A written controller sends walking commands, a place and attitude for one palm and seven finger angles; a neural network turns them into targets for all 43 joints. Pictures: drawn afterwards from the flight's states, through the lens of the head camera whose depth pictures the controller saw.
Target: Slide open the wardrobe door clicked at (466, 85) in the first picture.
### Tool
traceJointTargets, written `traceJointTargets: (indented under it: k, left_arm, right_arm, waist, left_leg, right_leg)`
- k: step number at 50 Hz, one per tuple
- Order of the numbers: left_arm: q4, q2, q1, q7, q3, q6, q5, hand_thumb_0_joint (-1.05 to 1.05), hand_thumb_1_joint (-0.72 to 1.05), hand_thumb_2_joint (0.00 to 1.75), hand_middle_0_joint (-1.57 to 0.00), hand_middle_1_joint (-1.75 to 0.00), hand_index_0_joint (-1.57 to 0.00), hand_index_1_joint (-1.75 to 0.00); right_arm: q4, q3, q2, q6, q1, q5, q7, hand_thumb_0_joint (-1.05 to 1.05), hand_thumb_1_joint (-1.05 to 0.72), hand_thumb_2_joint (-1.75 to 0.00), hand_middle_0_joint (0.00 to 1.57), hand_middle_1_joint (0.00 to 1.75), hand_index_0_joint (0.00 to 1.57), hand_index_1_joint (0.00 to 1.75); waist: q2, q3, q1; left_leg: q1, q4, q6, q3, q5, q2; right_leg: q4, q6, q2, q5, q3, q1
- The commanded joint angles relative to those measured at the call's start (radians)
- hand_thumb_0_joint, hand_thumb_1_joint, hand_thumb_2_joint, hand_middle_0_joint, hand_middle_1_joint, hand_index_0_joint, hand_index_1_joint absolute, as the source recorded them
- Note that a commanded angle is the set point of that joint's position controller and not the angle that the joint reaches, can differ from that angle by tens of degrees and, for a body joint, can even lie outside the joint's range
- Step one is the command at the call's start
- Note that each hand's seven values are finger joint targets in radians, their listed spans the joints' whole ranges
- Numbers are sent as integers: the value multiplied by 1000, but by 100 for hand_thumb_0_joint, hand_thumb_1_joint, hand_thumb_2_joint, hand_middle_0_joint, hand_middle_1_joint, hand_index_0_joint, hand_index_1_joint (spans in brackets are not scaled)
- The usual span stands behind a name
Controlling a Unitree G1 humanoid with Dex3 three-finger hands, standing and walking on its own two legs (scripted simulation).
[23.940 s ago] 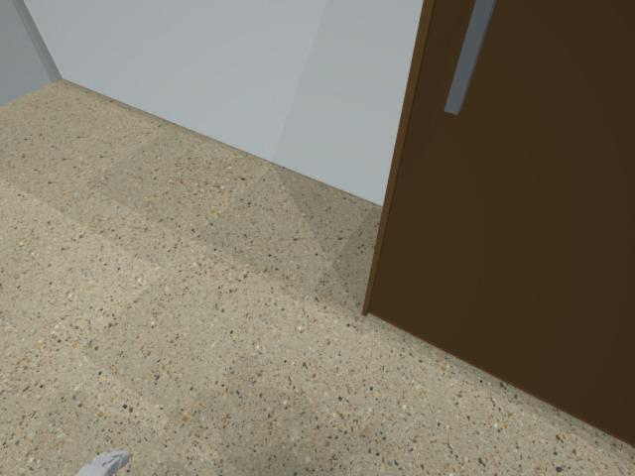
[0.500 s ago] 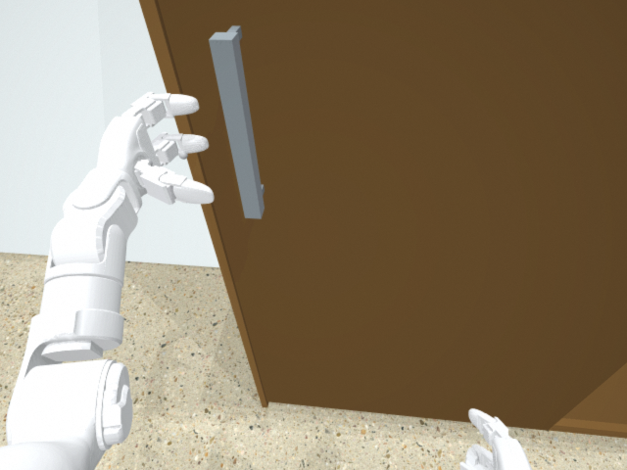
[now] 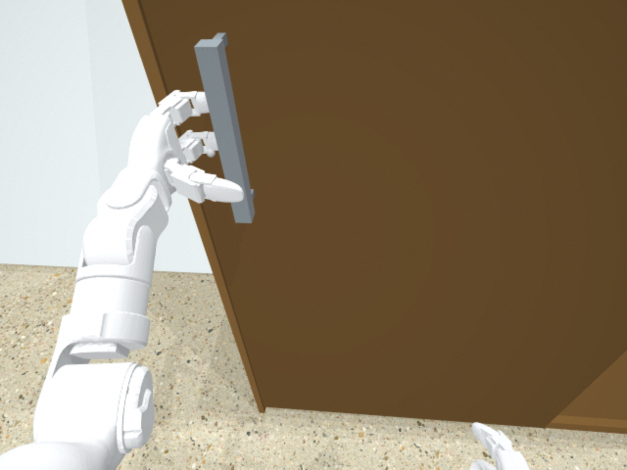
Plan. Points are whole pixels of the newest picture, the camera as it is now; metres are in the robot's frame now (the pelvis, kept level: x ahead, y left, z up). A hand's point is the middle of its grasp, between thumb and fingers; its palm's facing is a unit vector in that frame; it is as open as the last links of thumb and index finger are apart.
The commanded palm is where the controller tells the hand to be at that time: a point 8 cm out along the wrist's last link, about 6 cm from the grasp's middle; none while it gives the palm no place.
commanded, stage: feel for the door with the fingertips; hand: left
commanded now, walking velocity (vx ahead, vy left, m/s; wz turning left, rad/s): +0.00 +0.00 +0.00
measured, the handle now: (234, 137) +0.46 +0.12 +0.23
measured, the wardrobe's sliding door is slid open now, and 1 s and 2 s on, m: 0.00 0.00 0.00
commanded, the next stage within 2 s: slide the fingers in behind the handle in 0.36 s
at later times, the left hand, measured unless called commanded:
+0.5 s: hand (199, 148) +0.42 +0.15 +0.24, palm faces -0.04 -1.00 -0.01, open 13.7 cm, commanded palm +0.40 +0.21 +0.24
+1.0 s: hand (200, 159) +0.40 +0.15 +0.24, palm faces -0.06 -1.00 +0.00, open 14.0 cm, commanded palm +0.39 +0.20 +0.24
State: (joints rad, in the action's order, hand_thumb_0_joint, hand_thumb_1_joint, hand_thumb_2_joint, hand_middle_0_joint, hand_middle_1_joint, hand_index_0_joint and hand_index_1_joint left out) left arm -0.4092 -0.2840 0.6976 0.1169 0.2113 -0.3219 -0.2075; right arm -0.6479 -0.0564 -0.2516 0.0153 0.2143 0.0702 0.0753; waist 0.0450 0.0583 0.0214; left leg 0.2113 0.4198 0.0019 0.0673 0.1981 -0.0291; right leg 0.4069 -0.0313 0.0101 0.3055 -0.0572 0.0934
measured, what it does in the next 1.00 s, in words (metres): stands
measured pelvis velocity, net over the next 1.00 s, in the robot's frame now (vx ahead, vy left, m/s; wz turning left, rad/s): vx -0.01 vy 0.01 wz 0.01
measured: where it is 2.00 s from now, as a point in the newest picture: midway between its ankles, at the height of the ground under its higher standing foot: outside the picture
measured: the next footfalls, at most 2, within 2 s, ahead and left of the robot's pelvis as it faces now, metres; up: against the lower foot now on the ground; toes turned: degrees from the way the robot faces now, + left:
none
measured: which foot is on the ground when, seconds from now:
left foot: down 0.00-1.00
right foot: down 0.00-1.00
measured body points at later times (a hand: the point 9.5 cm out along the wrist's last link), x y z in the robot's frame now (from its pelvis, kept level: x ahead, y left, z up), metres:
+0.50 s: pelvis +0.00 +0.00 +0.00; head -0.02 -0.02 +0.45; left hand +0.42 +0.21 +0.24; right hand +0.15 -0.25 -0.11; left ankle +0.02 +0.12 -0.74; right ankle -0.05 -0.09 -0.74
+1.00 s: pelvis -0.01 +0.01 +0.00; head -0.03 -0.01 +0.45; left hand +0.40 +0.20 +0.24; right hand +0.14 -0.24 -0.10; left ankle +0.02 +0.12 -0.74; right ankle -0.05 -0.09 -0.74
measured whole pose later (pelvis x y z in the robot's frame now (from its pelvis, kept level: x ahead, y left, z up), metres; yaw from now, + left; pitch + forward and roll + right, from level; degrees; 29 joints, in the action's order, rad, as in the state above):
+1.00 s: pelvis -0.01 +0.01 +0.00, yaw +0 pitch -1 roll +0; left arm -0.46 -0.29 0.73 0.14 0.19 -0.31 -0.21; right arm -0.67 -0.05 -0.26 0.01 0.23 0.08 0.08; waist 0.04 0.05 0.01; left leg 0.22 0.43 -0.01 0.06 0.20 -0.02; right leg 0.40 -0.02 0.01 0.30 -0.06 0.09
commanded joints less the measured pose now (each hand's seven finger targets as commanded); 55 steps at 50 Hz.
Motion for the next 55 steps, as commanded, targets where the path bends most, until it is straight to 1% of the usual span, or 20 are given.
traceJointTargets:
  k: [1,3,7,12,13,17,20,21,28,30,32,33,36,42,45,47,48,51,54,55]
  left_arm:
    - [155,-273,443,-5,103,26,1,0,-50,30,-30,-120,-30,-120]
    - [139,-290,452,4,108,24,1,0,-50,30,-30,-120,-30,-120]
    - [213,-236,574,28,42,64,-7,0,-50,30,-30,-120,-30,-120]
    - [165,-205,599,61,8,85,-26,0,-50,30,-30,-120,-30,-120]
    - [127,-221,577,63,20,83,-25,0,-50,30,-30,-120,-30,-120]
    - [64,-210,610,50,15,64,-16,0,-50,30,-30,-120,-30,-120]
    - [27,-270,610,28,74,73,-12,0,-50,30,-30,-120,-30,-120]
    - [14,-260,606,28,69,77,-12,0,-50,30,-30,-120,-30,-120]
    - [6,-260,593,34,63,119,-4,0,-50,30,-30,-120,-30,-120]
    - [58,-225,602,33,41,126,-6,0,-50,30,-30,-120,-30,-120]
    - [63,-245,597,31,57,122,-4,0,-50,30,-30,-120,-30,-120]
    - [47,-275,551,29,82,121,-3,0,-50,30,-30,-120,-30,-120]
    - [61,-272,568,31,82,115,-6,0,-50,30,-30,-120,-30,-120]
    - [232,-203,551,23,37,125,-13,0,-50,30,-30,-120,-30,-120]
    - [172,-185,512,25,21,91,-21,0,-50,30,-30,-120,-30,-120]
    - [142,-193,535,16,28,62,-18,0,-50,30,-30,-120,-30,-120]
    - [134,-226,519,7,52,57,-10,0,-50,30,-30,-120,-30,-120]
    - [158,-150,599,-12,-16,47,0,0,-50,30,-30,-120,-30,-120]
    - [184,-173,627,-27,8,70,-1,0,-50,30,-30,-120,-30,-120]
    - [196,-145,622,-26,-11,76,-3,0,-50,30,-30,-120,-30,-120]
  right_arm:
    - [148,48,-135,-29,-121,5,17,0,-90,-90,20,30,20,30]
    - [147,50,-138,-25,-120,6,21,0,-90,-90,20,30,20,30]
    - [148,52,-129,-40,-119,9,27,0,-90,-90,20,30,20,30]
    - [124,56,-136,-54,-99,11,30,0,-90,-90,20,30,20,30]
    - [114,61,-143,-53,-87,11,30,0,-90,-90,20,30,20,30]
    - [106,60,-143,-54,-81,11,26,0,-90,-90,20,30,20,30]
    - [106,61,-146,-51,-68,4,23,0,-90,-90,20,30,20,30]
    - [107,61,-145,-51,-65,4,24,0,-90,-90,20,30,20,30]
    - [114,65,-145,-53,-59,8,20,0,-90,-90,20,30,20,30]
    - [128,63,-136,-57,-69,8,17,0,-90,-90,20,30,20,30]
    - [128,62,-138,-58,-69,8,16,0,-90,-90,20,30,20,30]
    - [127,64,-145,-53,-63,7,17,0,-90,-90,20,30,20,30]
    - [131,61,-142,-55,-71,8,20,0,-90,-90,20,30,20,30]
    - [152,61,-128,-69,-97,8,13,0,-90,-90,20,30,20,30]
    - [137,57,-134,-62,-99,12,15,0,-90,-90,20,30,20,30]
    - [127,56,-137,-61,-98,11,18,0,-90,-90,20,30,20,30]
    - [123,59,-143,-57,-96,10,19,0,-90,-90,20,30,20,30]
    - [126,52,-127,-57,-107,10,21,0,-90,-90,20,30,20,30]
    - [124,55,-129,-61,-99,3,19,0,-90,-90,20,30,20,30]
    - [132,53,-124,-63,-108,2,19,0,-90,-90,20,30,20,30]
  waist:
    - [-99,212,-33]
    - [-103,199,-29]
    - [-28,251,1]
    - [-29,266,19]
    - [-58,261,18]
    - [-35,245,13]
    - [-77,260,-1]
    - [-106,255,3]
    - [-68,247,-1]
    - [-35,265,-4]
    - [-40,261,-6]
    - [-75,266,-16]
    - [-76,243,-11]
    - [-5,312,-15]
    - [-74,229,-6]
    - [-75,193,-2]
    - [-68,197,-12]
    - [-17,208,7]
    - [-32,264,4]
    - [-22,275,1]
  left_leg:
    - [-167,0,-63,-43,-237,30]
    - [-165,3,-65,-41,-230,30]
    - [-220,21,-67,-45,-259,35]
    - [-241,34,-67,-59,-272,38]
    - [-241,32,-66,-60,-266,35]
    - [-212,29,-63,-66,-240,38]
    - [-186,25,-65,-65,-247,38]
    - [-179,26,-67,-59,-250,39]
    - [-188,25,-65,-56,-239,32]
    - [-206,26,-65,-61,-252,33]
    - [-204,24,-65,-60,-246,32]
    - [-195,18,-65,-62,-242,28]
    - [-181,11,-65,-62,-215,28]
    - [-265,21,-61,-65,-294,25]
    - [-218,7,-61,-67,-228,20]
    - [-200,1,-62,-65,-185,21]
    - [-203,-2,-60,-66,-185,19]
    - [-222,4,-57,-69,-191,22]
    - [-248,1,-55,-80,-216,19]
    - [-258,6,-56,-79,-232,22]
  right_leg:
    - [-62,25,0,-431,40,33]
    - [-67,29,-4,-431,44,37]
    - [-59,24,-1,-453,47,56]
    - [-50,21,4,-459,39,82]
    - [-52,22,4,-445,34,82]
    - [-49,18,3,-406,33,108]
    - [-47,20,-1,-425,36,73]
    - [-46,25,-2,-443,37,68]
    - [-49,21,-1,-406,37,75]
    - [-44,15,3,-410,35,76]
    - [-49,16,4,-403,37,81]
    - [-50,17,4,-393,32,59]
    - [-55,17,5,-370,35,73]
    - [-45,9,11,-413,30,60]
    - [-61,15,15,-353,23,88]
    - [-74,17,15,-307,27,119]
    - [-76,15,12,-291,26,107]
    - [-73,12,12,-286,28,128]
    - [-68,7,13,-299,26,102]
    - [-61,5,13,-317,27,98]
